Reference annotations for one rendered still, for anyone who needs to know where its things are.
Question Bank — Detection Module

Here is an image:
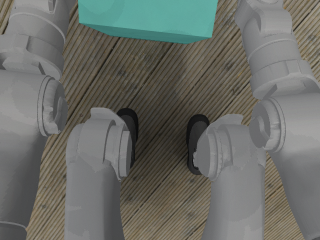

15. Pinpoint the left robot upper arm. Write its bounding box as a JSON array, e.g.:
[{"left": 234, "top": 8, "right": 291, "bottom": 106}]
[{"left": 0, "top": 69, "right": 68, "bottom": 240}]

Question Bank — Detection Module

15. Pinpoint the robot right shin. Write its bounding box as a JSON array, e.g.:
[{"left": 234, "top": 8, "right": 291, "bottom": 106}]
[{"left": 193, "top": 114, "right": 267, "bottom": 175}]

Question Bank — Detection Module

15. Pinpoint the robot left shin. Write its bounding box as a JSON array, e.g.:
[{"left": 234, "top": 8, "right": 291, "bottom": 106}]
[{"left": 65, "top": 107, "right": 129, "bottom": 166}]

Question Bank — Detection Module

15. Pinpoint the robot left forearm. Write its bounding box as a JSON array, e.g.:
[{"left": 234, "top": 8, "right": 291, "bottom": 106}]
[{"left": 0, "top": 0, "right": 76, "bottom": 81}]

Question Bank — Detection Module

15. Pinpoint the robot right forearm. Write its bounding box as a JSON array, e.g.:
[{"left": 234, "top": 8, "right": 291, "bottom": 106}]
[{"left": 234, "top": 0, "right": 320, "bottom": 100}]

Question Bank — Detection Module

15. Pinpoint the robot shin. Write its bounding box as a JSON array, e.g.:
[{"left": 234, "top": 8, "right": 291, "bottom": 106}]
[
  {"left": 193, "top": 114, "right": 267, "bottom": 175},
  {"left": 65, "top": 107, "right": 129, "bottom": 166}
]

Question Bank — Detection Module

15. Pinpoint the right robot upper arm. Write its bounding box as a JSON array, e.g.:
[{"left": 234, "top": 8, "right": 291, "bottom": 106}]
[{"left": 248, "top": 92, "right": 320, "bottom": 240}]

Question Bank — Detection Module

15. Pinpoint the carton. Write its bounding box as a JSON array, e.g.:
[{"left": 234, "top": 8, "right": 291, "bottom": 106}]
[{"left": 78, "top": 0, "right": 218, "bottom": 44}]

